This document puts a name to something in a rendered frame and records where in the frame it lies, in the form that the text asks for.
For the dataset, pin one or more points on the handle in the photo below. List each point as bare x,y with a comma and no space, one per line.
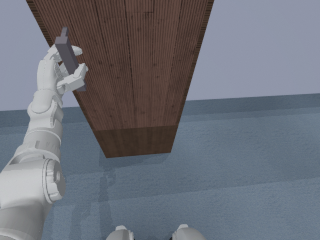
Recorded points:
67,55

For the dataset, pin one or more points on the left robot upper arm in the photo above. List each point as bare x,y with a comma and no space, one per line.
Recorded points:
28,191

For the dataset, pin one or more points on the cupboard door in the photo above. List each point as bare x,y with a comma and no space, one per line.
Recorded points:
138,53

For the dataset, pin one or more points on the left robot thigh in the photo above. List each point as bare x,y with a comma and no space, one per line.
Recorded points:
121,234

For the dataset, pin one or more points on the robot left hand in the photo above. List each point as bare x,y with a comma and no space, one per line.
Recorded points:
49,74

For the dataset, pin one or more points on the robot left shin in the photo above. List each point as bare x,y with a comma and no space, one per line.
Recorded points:
120,227

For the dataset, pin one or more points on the left robot forearm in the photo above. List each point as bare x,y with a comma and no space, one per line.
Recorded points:
45,131

